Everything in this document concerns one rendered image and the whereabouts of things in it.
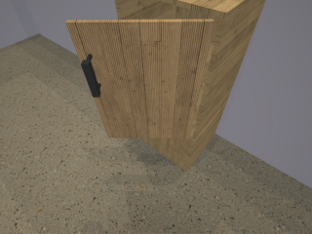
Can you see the handle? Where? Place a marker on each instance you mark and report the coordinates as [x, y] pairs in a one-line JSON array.
[[90, 76]]

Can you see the cupboard door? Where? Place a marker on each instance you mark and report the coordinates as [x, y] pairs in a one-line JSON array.
[[150, 72]]

